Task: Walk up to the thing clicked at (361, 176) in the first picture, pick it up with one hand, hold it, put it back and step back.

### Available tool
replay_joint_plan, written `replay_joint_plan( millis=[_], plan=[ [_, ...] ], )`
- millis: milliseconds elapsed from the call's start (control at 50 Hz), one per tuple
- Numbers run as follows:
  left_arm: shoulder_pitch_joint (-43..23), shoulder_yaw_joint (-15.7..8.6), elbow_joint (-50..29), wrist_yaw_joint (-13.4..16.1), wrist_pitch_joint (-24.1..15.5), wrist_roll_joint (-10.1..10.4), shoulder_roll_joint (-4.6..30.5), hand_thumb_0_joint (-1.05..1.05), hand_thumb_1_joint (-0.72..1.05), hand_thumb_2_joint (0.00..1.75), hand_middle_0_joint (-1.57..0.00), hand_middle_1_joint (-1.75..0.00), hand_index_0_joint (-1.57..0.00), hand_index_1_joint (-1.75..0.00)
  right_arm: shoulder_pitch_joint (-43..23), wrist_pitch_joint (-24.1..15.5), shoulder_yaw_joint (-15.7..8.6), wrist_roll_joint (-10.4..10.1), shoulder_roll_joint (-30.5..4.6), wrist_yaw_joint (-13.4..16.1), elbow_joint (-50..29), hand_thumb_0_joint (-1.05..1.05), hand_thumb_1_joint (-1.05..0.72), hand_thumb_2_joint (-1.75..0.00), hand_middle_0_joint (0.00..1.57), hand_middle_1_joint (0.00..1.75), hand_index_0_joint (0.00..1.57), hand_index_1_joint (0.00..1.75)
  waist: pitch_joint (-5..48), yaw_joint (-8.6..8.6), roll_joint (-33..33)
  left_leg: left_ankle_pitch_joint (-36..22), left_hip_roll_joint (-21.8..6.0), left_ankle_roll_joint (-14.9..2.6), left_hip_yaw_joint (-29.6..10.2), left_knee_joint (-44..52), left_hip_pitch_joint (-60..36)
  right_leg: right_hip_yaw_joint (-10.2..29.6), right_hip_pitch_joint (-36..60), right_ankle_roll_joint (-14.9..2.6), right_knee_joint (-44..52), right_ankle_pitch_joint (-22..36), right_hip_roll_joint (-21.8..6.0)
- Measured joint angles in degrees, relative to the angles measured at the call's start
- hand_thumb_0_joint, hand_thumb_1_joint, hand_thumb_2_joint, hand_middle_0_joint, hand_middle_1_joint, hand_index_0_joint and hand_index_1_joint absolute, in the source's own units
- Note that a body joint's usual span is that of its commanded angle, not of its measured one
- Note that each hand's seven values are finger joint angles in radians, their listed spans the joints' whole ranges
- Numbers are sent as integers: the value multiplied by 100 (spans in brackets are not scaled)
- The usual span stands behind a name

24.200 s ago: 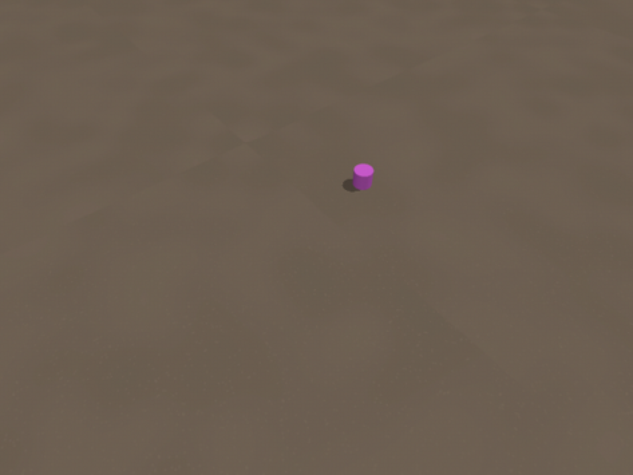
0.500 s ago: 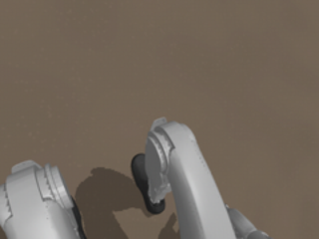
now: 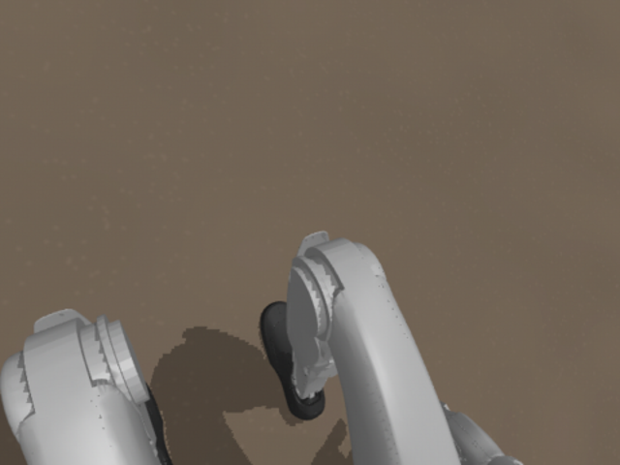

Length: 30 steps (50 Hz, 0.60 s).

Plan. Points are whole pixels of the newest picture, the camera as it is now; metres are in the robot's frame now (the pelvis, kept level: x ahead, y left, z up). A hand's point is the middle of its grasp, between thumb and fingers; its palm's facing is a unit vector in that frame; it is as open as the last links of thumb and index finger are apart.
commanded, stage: withdraw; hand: left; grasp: from above
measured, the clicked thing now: out of the picture +0.46 +0.33 -0.27
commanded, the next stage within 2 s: home in 0.82 s
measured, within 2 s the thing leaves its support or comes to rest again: neither
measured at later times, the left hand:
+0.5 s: hand out of the picture +0.45 +0.34 -0.06, palm faces -0.49 -0.10 -0.86, open 14.0 cm
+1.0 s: hand out of the picture +0.46 +0.36 -0.11, palm faces -0.39 -0.07 -0.92, open 13.9 cm
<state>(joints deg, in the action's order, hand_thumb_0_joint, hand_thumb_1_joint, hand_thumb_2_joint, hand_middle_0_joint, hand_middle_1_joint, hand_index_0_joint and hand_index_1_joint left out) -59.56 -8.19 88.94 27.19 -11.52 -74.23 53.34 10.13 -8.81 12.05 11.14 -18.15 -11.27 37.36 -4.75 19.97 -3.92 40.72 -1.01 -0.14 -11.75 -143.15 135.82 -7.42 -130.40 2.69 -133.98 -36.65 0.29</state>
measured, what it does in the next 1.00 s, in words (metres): stands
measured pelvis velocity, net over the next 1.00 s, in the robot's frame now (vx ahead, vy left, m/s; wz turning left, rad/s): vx -0.01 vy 0.00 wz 0.08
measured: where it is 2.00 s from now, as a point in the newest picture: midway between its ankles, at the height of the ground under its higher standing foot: (229, 419)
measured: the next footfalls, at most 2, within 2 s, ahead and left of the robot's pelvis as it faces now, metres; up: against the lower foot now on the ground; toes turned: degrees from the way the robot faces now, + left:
none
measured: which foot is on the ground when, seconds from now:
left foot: down 0.00-1.00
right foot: down 0.00-1.00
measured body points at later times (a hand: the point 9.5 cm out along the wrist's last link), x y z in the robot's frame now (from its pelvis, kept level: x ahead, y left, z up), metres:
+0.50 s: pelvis -0.01 +0.00 +0.06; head +0.22 +0.09 +0.44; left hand +0.47 +0.35 -0.01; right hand +0.09 -0.28 -0.03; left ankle +0.06 +0.12 -0.28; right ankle +0.11 -0.12 -0.28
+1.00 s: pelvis -0.01 +0.00 +0.03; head +0.23 +0.09 +0.40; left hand +0.48 +0.36 -0.06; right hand +0.03 -0.25 -0.07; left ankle +0.06 +0.12 -0.28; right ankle +0.11 -0.12 -0.28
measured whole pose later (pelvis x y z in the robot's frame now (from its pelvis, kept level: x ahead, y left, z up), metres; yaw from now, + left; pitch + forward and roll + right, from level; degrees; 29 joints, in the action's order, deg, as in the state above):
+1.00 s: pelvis -0.01 +0.00 +0.03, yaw +4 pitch +35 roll -9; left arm -58.5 -6.3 77.1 15.8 -9.9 -71.2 48.5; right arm 13.1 -0.8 6.3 6.7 -14.3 -7.1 38.9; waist 1.8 15.8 0.8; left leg 37.4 -0.3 -1.0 -6.9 -135.6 133.9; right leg -3.7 -129.4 2.6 -129.6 -35.6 -1.3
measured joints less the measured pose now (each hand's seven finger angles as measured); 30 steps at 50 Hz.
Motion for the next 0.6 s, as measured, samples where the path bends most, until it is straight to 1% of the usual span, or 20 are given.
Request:
replay_joint_plan(
  millis=[60,100,120,180,260,320,380,420,480,520,600],
  plan=[
    [292,-122,-622,-101,107,89,-194,0,-55,97,-9,-104,-10,-104,80,85,-157,-79,42,-38,31,0,-91,-90,20,30,20,30,169,-118,106,3,10,0,58,68,5,44,-19,-10,23,-32,-24],
    [429,-127,-981,-223,215,196,-327,0,-55,98,-9,-104,-10,-103,113,178,-293,-161,76,-56,71,0,-92,-90,20,30,20,30,340,-213,201,2,19,-6,117,142,0,89,-27,-12,54,-61,-48],
    [457,-91,-1106,-309,279,254,-386,0,-55,98,-9,-103,-10,-103,113,234,-361,-203,96,-60,100,0,-92,-90,20,30,20,30,429,-266,249,1,21,-12,151,190,-16,115,-18,-9,79,-76,-59],
    [450,120,-1346,-701,473,453,-522,0,-55,99,-9,-103,-9,-103,58,416,-554,-332,163,-37,177,0,-92,-90,20,30,20,30,647,-420,367,-8,18,-39,267,384,-140,201,77,-4,206,-106,-86],
    [407,472,-1630,-1364,617,699,-692,0,-54,101,-9,-102,-9,-103,-20,655,-747,-498,210,76,171,0,-92,-90,20,30,20,30,828,-627,491,-46,11,-72,419,742,-438,309,334,-8,480,-110,-118],
    [301,711,-1678,-1834,575,851,-779,0,-54,101,-9,-102,-9,-103,-60,800,-783,-589,187,206,92,0,-92,-90,20,30,20,30,903,-719,537,-107,10,-90,493,1015,-656,355,532,-23,711,-74,-139],
    [208,811,-1695,-2165,417,884,-796,0,-54,102,-9,-102,-9,-103,-77,886,-771,-629,135,346,-20,0,-92,-90,20,30,20,30,905,-738,535,-180,11,-89,515,1225,-818,359,689,-40,906,-13,-149],
    [139,839,-1683,-2257,284,864,-804,0,-53,102,-10,-102,-9,-103,-61,928,-754,-644,87,435,-77,0,-92,-90,20,30,20,30,902,-727,515,-229,19,-82,519,1320,-874,356,747,-51,993,27,-159],
    [16,887,-1541,-2240,104,772,-793,0,-52,102,-10,-101,-10,-103,-29,982,-712,-646,11,534,-117,0,-92,-90,20,30,20,30,898,-672,469,-294,32,-70,515,1386,-883,348,760,-67,1050,79,-170],
    [-54,901,-1401,-2147,-1,680,-776,0,-52,101,-11,-101,-10,-102,-8,1007,-687,-630,-25,577,-110,0,-92,-90,20,30,20,30,885,-621,431,-325,33,-66,511,1382,-860,346,735,-64,1045,111,-168],
    [-173,898,-963,-1833,-125,487,-728,0,-51,101,-11,-100,-11,-101,17,1026,-612,-558,-71,601,-54,0,-91,-90,20,30,20,30,807,-492,387,-371,37,-72,491,1279,-755,337,642,-52,956,159,-160]
  ],
)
